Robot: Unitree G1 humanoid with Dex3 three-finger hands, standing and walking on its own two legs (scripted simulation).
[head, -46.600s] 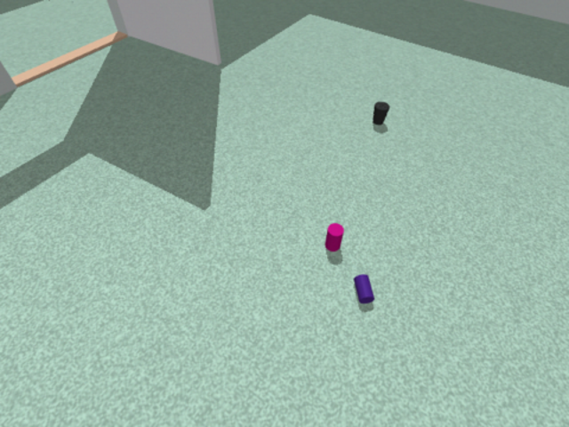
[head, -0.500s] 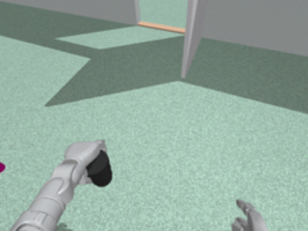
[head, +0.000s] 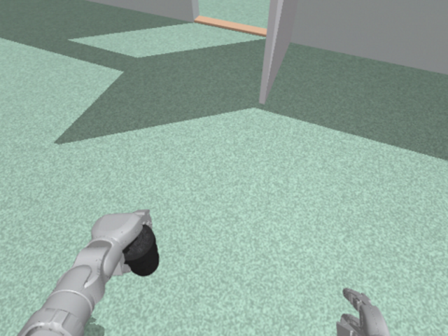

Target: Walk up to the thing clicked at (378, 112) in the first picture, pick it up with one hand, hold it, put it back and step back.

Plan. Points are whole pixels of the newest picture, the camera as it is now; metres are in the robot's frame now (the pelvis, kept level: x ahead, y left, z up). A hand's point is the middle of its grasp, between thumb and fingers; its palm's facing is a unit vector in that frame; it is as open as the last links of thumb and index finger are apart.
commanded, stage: crouch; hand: left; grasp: from above
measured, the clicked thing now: (140, 252) +0.29 +0.21 -0.13
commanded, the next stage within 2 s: lower in 1.64 s
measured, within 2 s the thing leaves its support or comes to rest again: neither
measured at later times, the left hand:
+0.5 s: hand (152, 256) +0.35 +0.23 -0.31, palm faces -0.44 +0.04 -0.90, open 10.9 cm
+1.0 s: hand (163, 268) +0.36 +0.24 -0.49, palm faces -0.46 +0.00 -0.89, open 10.9 cm
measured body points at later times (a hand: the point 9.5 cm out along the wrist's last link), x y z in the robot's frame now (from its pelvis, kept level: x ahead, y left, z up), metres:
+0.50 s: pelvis -0.05 +0.01 -0.18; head +0.11 +0.01 +0.24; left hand +0.36 +0.23 -0.26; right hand -0.01 -0.28 -0.31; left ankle +0.00 +0.12 -0.73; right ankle +0.02 -0.14 -0.73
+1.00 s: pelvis -0.07 +0.00 -0.32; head +0.16 +0.03 +0.07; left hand +0.38 +0.23 -0.44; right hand +0.01 -0.28 -0.44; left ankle +0.00 +0.12 -0.73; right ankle +0.01 -0.14 -0.73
